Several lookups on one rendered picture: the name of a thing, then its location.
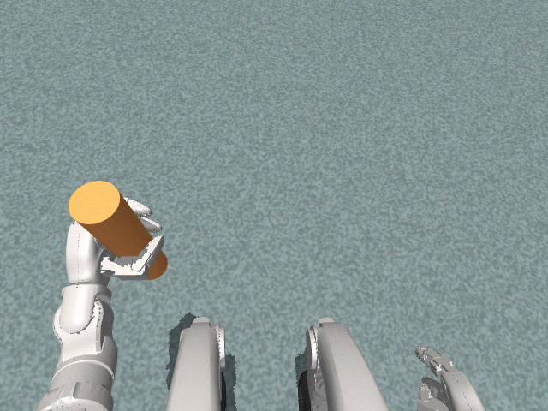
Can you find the left robot hand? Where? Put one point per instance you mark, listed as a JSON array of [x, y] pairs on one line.
[[89, 261]]

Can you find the left robot arm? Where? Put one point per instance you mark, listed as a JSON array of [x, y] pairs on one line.
[[86, 370]]

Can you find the can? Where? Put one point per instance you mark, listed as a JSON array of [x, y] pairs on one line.
[[100, 209]]

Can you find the right robot hand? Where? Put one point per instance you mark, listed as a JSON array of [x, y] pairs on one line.
[[454, 393]]

